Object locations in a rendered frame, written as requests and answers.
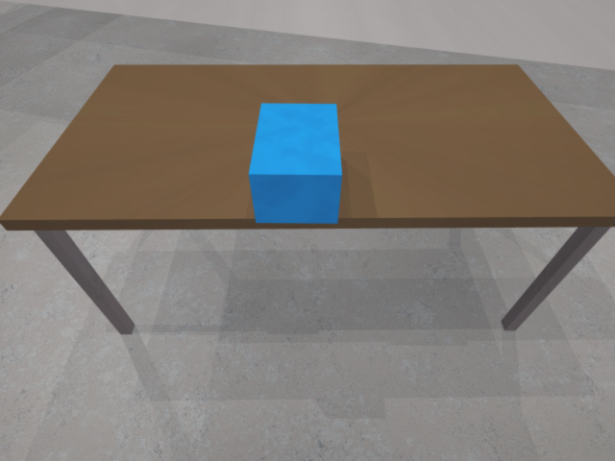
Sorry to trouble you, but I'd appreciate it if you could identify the carton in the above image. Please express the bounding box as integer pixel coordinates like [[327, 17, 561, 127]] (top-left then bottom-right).
[[249, 104, 342, 224]]

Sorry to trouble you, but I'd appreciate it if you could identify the table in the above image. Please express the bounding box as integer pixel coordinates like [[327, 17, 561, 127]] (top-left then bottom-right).
[[0, 64, 615, 334]]

